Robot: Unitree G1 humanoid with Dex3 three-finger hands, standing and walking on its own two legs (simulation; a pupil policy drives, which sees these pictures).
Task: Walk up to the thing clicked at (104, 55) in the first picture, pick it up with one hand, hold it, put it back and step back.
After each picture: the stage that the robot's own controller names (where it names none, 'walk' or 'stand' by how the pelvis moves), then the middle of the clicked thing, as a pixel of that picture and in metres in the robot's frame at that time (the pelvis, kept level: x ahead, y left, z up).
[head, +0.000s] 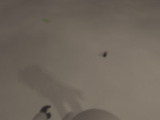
stand; (105, 54) +1.33 -0.29 -0.72
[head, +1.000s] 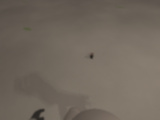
walk; (91, 55) +1.23 +0.09 -0.70
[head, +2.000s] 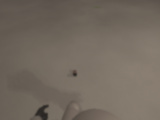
walk; (74, 73) +0.74 +0.29 -0.71
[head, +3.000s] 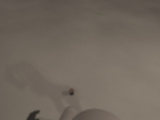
walk; (71, 91) +0.44 +0.21 -0.69
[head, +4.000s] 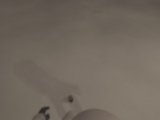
stand; (70, 98) +0.34 +0.23 -0.72
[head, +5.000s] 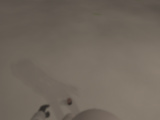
stand; (69, 101) +0.32 +0.22 -0.72
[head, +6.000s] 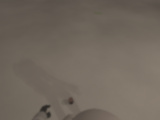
stand; (71, 100) +0.32 +0.21 -0.73
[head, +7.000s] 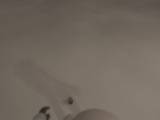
stand; (70, 100) +0.32 +0.22 -0.73
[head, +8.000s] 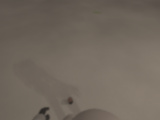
stand; (70, 100) +0.32 +0.23 -0.73
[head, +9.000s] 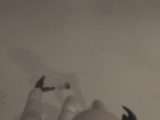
go down; (67, 85) +0.35 +0.23 -0.63
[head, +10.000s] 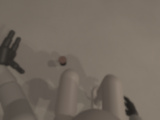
go down; (62, 61) +0.41 +0.24 -0.30
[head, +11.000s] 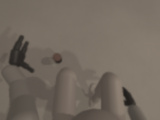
close in; (57, 58) +0.40 +0.25 -0.28
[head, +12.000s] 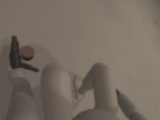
close in; (27, 53) +0.40 +0.28 -0.22
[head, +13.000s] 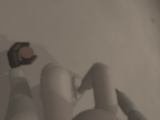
lift; (26, 54) +0.39 +0.28 -0.22
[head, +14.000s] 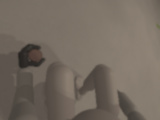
lift; (35, 56) +0.36 +0.27 -0.21
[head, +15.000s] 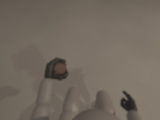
lift; (61, 71) +0.32 +0.20 +0.00
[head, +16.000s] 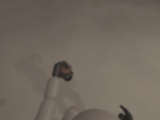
hold; (67, 73) +0.32 +0.17 +0.02
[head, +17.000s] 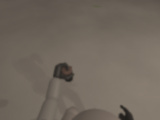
hold; (67, 74) +0.32 +0.17 +0.01
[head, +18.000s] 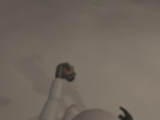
crouch; (69, 73) +0.33 +0.16 +0.00
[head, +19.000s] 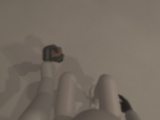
crouch; (57, 55) +0.43 +0.22 -0.10
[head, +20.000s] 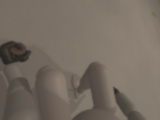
lower; (20, 53) +0.41 +0.29 -0.22
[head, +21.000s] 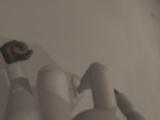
lower; (22, 52) +0.40 +0.29 -0.23
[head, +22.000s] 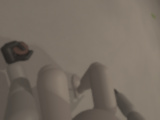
lower; (22, 52) +0.40 +0.29 -0.23
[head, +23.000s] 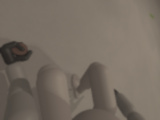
lower; (21, 52) +0.40 +0.29 -0.22
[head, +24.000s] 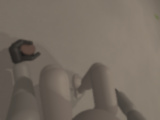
open; (27, 52) +0.40 +0.28 -0.23
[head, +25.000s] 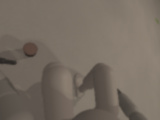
stand; (30, 50) +0.39 +0.28 -0.23
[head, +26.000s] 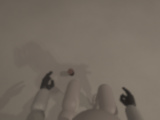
walk; (71, 72) +0.39 +0.21 -0.48
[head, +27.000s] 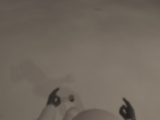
stand; (71, 98) +0.34 +0.19 -0.66
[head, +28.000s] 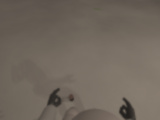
stand; (71, 97) +0.34 +0.20 -0.67
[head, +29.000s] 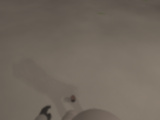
stand; (73, 98) +0.36 +0.18 -0.71
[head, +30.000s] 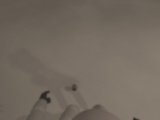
walk; (74, 87) +0.39 +0.15 -0.70
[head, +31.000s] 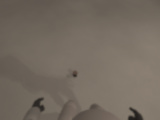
walk; (75, 74) +0.58 +0.18 -0.71
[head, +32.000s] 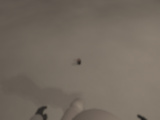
walk; (79, 61) +0.92 +0.29 -0.70
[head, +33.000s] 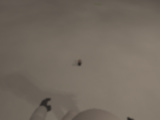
stand; (79, 62) +0.96 +0.20 -0.71
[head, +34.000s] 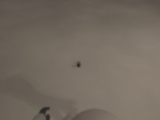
stand; (78, 64) +0.98 +0.22 -0.73
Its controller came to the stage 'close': yes
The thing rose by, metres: 0.72
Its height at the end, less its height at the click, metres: +0.00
